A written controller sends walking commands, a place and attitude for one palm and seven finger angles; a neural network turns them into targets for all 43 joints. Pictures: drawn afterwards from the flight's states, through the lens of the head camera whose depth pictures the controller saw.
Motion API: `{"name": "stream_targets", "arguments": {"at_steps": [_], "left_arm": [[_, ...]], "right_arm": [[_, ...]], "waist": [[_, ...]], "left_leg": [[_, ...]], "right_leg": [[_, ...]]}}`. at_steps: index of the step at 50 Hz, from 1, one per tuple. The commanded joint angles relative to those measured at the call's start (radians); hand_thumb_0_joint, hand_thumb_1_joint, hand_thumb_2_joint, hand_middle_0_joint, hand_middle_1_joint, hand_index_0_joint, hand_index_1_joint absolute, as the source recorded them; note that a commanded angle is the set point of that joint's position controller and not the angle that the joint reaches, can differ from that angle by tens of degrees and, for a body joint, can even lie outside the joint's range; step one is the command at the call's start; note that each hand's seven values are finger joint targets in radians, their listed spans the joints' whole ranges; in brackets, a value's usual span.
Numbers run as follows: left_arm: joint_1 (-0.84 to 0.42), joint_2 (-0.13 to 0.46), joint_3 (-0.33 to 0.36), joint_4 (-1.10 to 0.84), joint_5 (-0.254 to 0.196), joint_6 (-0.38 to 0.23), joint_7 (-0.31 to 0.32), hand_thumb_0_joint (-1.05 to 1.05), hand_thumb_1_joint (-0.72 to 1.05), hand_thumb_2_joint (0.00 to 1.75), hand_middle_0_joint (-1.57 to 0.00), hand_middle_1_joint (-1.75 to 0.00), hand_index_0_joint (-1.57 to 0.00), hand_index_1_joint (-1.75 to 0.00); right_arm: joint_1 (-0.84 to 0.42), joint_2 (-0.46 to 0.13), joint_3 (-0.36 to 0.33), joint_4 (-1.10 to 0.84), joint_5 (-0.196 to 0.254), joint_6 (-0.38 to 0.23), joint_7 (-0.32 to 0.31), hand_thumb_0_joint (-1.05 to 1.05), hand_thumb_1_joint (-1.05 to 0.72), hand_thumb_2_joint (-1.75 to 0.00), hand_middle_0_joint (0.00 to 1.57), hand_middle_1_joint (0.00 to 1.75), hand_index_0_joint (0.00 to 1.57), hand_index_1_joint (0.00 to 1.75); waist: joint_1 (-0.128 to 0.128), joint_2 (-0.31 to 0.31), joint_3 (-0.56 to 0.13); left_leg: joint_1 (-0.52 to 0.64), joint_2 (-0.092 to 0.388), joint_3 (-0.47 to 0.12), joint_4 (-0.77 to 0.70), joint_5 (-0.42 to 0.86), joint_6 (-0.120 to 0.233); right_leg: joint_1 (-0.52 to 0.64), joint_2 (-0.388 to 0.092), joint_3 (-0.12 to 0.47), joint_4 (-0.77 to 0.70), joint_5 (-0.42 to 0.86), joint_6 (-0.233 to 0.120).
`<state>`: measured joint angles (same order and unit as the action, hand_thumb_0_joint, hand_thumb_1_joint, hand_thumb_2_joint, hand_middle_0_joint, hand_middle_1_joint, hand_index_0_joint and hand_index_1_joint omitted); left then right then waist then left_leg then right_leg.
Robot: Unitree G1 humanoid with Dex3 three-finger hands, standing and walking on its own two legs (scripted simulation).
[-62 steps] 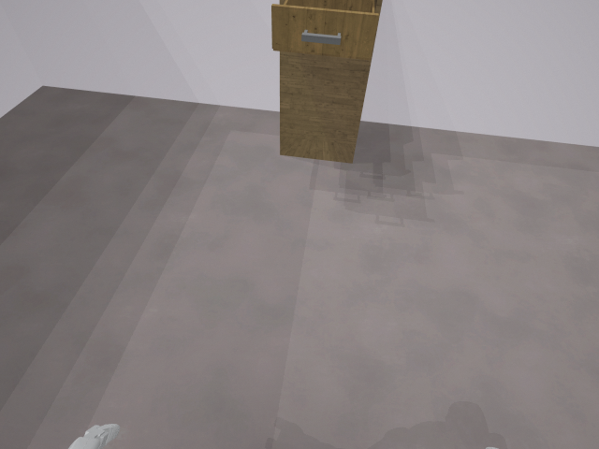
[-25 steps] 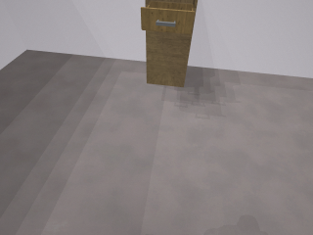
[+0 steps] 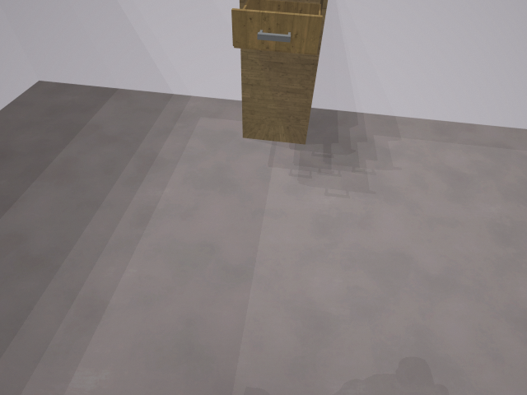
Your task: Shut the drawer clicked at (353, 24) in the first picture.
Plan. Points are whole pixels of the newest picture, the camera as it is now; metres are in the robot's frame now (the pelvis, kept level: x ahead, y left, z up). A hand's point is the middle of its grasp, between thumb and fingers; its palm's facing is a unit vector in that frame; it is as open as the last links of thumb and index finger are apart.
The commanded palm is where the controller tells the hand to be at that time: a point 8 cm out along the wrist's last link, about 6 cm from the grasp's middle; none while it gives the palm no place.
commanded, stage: look at it before walking up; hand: left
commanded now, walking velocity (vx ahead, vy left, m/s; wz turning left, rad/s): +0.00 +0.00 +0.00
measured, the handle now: (274, 35) +1.38 +0.03 -0.01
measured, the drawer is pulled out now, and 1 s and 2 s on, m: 0.30 0.30 0.30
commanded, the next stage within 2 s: walk to a spot facing it in 0.40 s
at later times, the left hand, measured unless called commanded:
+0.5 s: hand out of the picture +0.08 +0.25 -0.16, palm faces -0.03 -0.94 -0.33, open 7.4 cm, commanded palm none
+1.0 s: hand out of the picture +0.03 +0.15 -0.18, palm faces +0.03 -0.98 -0.17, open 7.4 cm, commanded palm none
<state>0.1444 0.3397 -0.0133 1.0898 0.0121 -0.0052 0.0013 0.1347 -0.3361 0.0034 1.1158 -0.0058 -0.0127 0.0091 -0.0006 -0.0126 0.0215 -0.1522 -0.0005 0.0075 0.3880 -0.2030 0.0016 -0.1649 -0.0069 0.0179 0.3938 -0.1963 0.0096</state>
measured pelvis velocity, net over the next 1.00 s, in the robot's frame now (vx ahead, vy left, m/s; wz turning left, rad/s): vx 0.12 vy -0.01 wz -0.08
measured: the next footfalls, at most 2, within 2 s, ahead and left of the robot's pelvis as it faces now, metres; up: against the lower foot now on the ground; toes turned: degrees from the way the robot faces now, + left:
left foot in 1.16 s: +0.34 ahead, +0.12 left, +0.00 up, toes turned +1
right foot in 1.68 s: +0.54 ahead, -0.17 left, +0.00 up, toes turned -24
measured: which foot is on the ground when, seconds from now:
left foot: down 0.00-0.84, up 0.86-1.00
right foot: down 0.00-1.00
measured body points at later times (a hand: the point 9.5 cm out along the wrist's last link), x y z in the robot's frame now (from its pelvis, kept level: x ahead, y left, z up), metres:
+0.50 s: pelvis +0.01 +0.00 +0.00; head +0.01 +0.00 +0.45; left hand +0.08 +0.30 -0.13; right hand +0.10 -0.29 -0.13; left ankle +0.01 +0.12 -0.74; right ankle +0.01 -0.13 -0.74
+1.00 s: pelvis +0.12 -0.01 -0.01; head +0.14 -0.01 +0.44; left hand +0.03 +0.20 -0.16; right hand +0.12 -0.25 -0.16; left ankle +0.11 +0.10 -0.68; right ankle +0.01 -0.13 -0.74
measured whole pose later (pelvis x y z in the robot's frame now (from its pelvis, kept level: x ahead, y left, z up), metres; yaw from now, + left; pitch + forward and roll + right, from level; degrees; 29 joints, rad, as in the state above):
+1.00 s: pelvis +0.12 -0.01 -0.01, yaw -5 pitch +0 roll +0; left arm 0.48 0.14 0.02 1.13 0.03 -0.06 0.02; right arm 0.27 -0.19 -0.03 1.11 -0.01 0.00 0.02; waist 0.06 -0.02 0.02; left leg -0.46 0.06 0.09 1.03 -0.48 -0.01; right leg -0.05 0.02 0.06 0.44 -0.40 -0.02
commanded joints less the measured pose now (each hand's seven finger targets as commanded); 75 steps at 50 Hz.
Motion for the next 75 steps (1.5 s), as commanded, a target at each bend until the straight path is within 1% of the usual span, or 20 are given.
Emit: {"name": "stream_targets", "arguments": {"at_steps": [1,25,27,32,36,39,40,42,43,45,47,51,55,57,58,59,60,63,66,75], "left_arm": [[-0.042,0.202,0.045,-0.069,0.0,-0.021,0.01,0.0,0.9,0.9,-0.2,-0.3,-0.2,-0.3],[-0.038,0.206,0.045,-0.062,0.0,-0.023,0.011,0.0,0.9,0.9,-0.2,-0.3,-0.2,-0.3],[0.037,0.079,0.02,-0.03,0.0,-0.003,0.014,0.0,0.9,0.9,-0.2,-0.3,-0.2,-0.3],[0.083,0.076,0.035,-0.043,0.014,0.013,-0.01,0.0,0.9,0.9,-0.2,-0.3,-0.2,-0.3],[0.136,0.017,0.043,-0.061,0.014,-0.005,-0.02,0.0,0.9,0.9,-0.2,-0.3,-0.2,-0.3],[0.194,-0.016,0.05,-0.059,0.014,-0.023,-0.02,0.0,0.9,0.9,-0.2,-0.3,-0.2,-0.3],[0.251,-0.008,0.057,-0.043,0.014,-0.03,-0.017,0.0,0.9,0.9,-0.2,-0.3,-0.2,-0.3],[0.444,0.085,0.087,0.025,0.014,-0.049,0.004,0.0,0.9,0.9,-0.2,-0.3,-0.2,-0.3],[0.531,0.097,0.092,0.049,0.008,-0.054,0.015,0.0,0.9,0.9,-0.2,-0.3,-0.2,-0.3],[0.541,0.033,0.084,0.052,0.015,-0.061,0.031,0.0,0.9,0.9,-0.2,-0.3,-0.2,-0.3],[0.47,0.007,0.078,0.033,0.023,-0.062,0.035,0.0,0.9,0.9,-0.2,-0.3,-0.2,-0.3],[0.368,-0.024,0.071,0.016,0.02,-0.067,0.027,0.0,0.9,0.9,-0.2,-0.3,-0.2,-0.3],[0.318,-0.001,0.088,0.027,0.01,-0.073,0.025,0.0,0.9,0.9,-0.2,-0.3,-0.2,-0.3],[0.348,-0.046,0.088,0.03,0.003,-0.074,0.019,0.0,0.9,0.9,-0.2,-0.3,-0.2,-0.3],[0.414,-0.111,0.083,0.019,-0.005,-0.066,0.009,0.0,0.9,0.9,-0.2,-0.3,-0.2,-0.3],[0.384,-0.124,0.078,-0.012,-0.002,-0.067,0.01,0.0,0.9,0.9,-0.2,-0.3,-0.2,-0.3],[0.344,-0.121,0.077,-0.016,0.004,-0.062,0.013,0.0,0.9,0.9,-0.2,-0.3,-0.2,-0.3],[0.273,-0.145,0.079,-0.016,0.021,-0.039,-0.01,0.0,0.9,0.9,-0.2,-0.3,-0.2,-0.3],[0.3,-0.177,0.078,-0.026,0.024,-0.008,-0.014,0.0,0.9,0.9,-0.2,-0.3,-0.2,-0.3],[-0.032,-0.146,0.075,-0.17,0.021,-0.007,-0.034,0.0,0.9,0.9,-0.2,-0.3,-0.2,-0.3]], "right_arm": [[-0.061,-0.208,-0.039,-0.062,-0.001,-0.022,-0.018,0.0,-0.9,-0.9,0.2,0.3,0.2,0.3],[-0.073,-0.212,-0.039,-0.062,-0.001,-0.024,-0.021,0.0,-0.9,-0.9,0.2,0.3,0.2,0.3],[-0.004,-0.083,-0.01,-0.033,-0.008,-0.008,-0.016,0.0,-0.9,-0.9,0.2,0.3,0.2,0.3],[0.047,-0.102,-0.029,-0.04,-0.019,0.005,-0.009,0.0,-0.9,-0.9,0.2,0.3,0.2,0.3],[0.116,-0.116,-0.05,-0.045,-0.015,-0.009,-0.015,0.0,-0.9,-0.9,0.2,0.3,0.2,0.3],[0.144,-0.087,-0.056,-0.048,-0.01,-0.022,-0.017,0.0,-0.9,-0.9,0.2,0.3,0.2,0.3],[0.133,-0.062,-0.053,-0.057,-0.01,-0.027,-0.017,0.0,-0.9,-0.9,0.2,0.3,0.2,0.3],[0.031,0.024,-0.04,-0.119,-0.007,-0.043,-0.012,0.0,-0.9,-0.9,0.2,0.3,0.2,0.3],[-0.051,0.015,-0.041,-0.157,-0.013,-0.048,-0.014,0.0,-0.9,-0.9,0.2,0.3,0.2,0.3],[-0.082,0.03,-0.046,-0.166,-0.013,-0.059,-0.012,0.0,-0.9,-0.9,0.2,0.3,0.2,0.3],[-0.088,0.061,-0.05,-0.17,-0.008,-0.052,-0.002,0.0,-0.9,-0.9,0.2,0.3,0.2,0.3],[-0.067,0.107,-0.049,-0.176,-0.002,-0.035,0.021,0.0,-0.9,-0.9,0.2,0.3,0.2,0.3],[0.083,0.097,-0.058,-0.134,0.002,-0.051,0.013,0.0,-0.9,-0.9,0.2,0.3,0.2,0.3],[0.354,0.008,-0.084,-0.048,-0.009,-0.061,-0.015,0.0,-0.9,-0.9,0.2,0.3,0.2,0.3],[0.457,-0.107,-0.115,-0.027,-0.025,-0.065,-0.021,0.0,-0.9,-0.9,0.2,0.3,0.2,0.3],[0.463,-0.131,-0.113,-0.032,-0.015,-0.056,-0.024,0.0,-0.9,-0.9,0.2,0.3,0.2,0.3],[0.341,-0.088,-0.105,-0.055,-0.013,-0.05,-0.027,0.0,-0.9,-0.9,0.2,0.3,0.2,0.3],[0.185,0.078,-0.061,-0.083,-0.015,-0.073,-0.028,0.0,-0.9,-0.9,0.2,0.3,0.2,0.3],[0.184,0.103,-0.055,-0.071,-0.013,-0.087,-0.03,0.0,-0.9,-0.9,0.2,0.3,0.2,0.3],[0.313,0.063,-0.069,-0.026,-0.018,-0.091,-0.028,0.0,-0.9,-0.9,0.2,0.3,0.2,0.3]], "waist": [[0.001,0.021,-0.032],[0.0,0.011,-0.06],[0.0,0.012,-0.08],[0.001,0.042,0.108],[0.0,0.116,0.135],[0.019,0.127,0.118],[0.044,0.068,0.098],[0.107,-0.286,0.084],[0.147,-0.281,0.102],[0.135,-0.122,0.098],[0.09,-0.057,0.09],[0.02,-0.122,0.141],[-0.062,-0.122,0.07],[-0.157,0.043,-0.118],[-0.163,0.32,-0.228],[-0.141,0.332,-0.219],[-0.105,0.196,-0.101],[-0.015,0.06,0.104],[0.031,0.116,0.088],[-0.031,0.088,0.142]], "left_leg": [[0.001,0.12,-0.112,-0.08,0.075,0.029],[0.051,0.125,-0.103,-0.083,0.157,0.027],[0.062,0.119,-0.075,-0.06,0.039,0.009],[-0.077,0.135,-0.108,-0.109,-0.433,0.039],[-0.04,0.225,-0.196,-0.132,-0.421,0.104],[-0.046,0.231,-0.146,-0.027,-0.23,0.109],[-0.115,0.187,-0.084,0.073,-0.176,0.083],[-0.481,0.018,0.136,0.493,-0.265,-0.004],[-0.605,0.037,0.076,0.64,-0.408,-0.006],[-0.694,0.086,0.025,0.745,-0.338,-0.007],[-0.642,0.114,0.018,0.671,-0.326,-0.009],[-0.407,0.097,0.084,0.489,-0.118,-0.017],[-0.057,0.022,0.154,0.263,0.029,0.004],[0.291,0.095,0.056,0.18,0.039,0.028],[0.439,0.378,-0.336,0.062,-0.059,0.112],[0.364,0.486,-0.564,-0.129,-0.156,0.158],[0.224,0.495,-0.521,-0.182,-0.304,0.176],[-0.105,0.379,-0.228,-0.196,-0.16,0.129],[-0.154,0.312,-0.043,-0.213,-0.046,0.119],[0.068,0.304,0.093,-0.215,0.218,0.139]], "right_leg": [[-0.006,-0.108,0.1,-0.073,0.057,-0.037],[0.022,-0.112,0.094,-0.069,0.151,-0.036],[0.021,-0.099,0.087,-0.052,0.017,-0.021],[-0.142,-0.042,0.1,-0.011,-0.353,-0.047],[-0.212,0.011,0.019,0.165,-0.23,-0.049],[-0.15,0.001,-0.009,0.145,-0.158,-0.053],[-0.048,-0.027,0.047,0.094,-0.137,-0.072],[0.26,-0.272,0.48,-0.106,0.084,-0.202],[0.325,-0.351,0.578,-0.112,0.295,-0.267],[0.392,-0.33,0.485,-0.048,0.507,-0.29],[0.303,-0.297,0.393,-0.065,0.339,-0.249],[0.005,-0.209,0.237,-0.182,0.168,-0.184],[-0.072,-0.14,0.123,-0.057,0.331,-0.125],[-0.142,-0.074,0.07,0.337,0.333,-0.086],[-0.329,0.048,-0.029,0.69,-0.187,-0.04],[-0.408,0.063,0.035,0.893,-0.362,-0.05],[-0.44,-0.013,0.055,0.966,-0.301,-0.06],[-0.412,-0.101,0.022,0.935,-0.129,-0.041],[-0.385,-0.11,0.002,0.852,-0.06,-0.023],[-0.465,-0.122,-0.095,0.374,0.056,-0.007]]}}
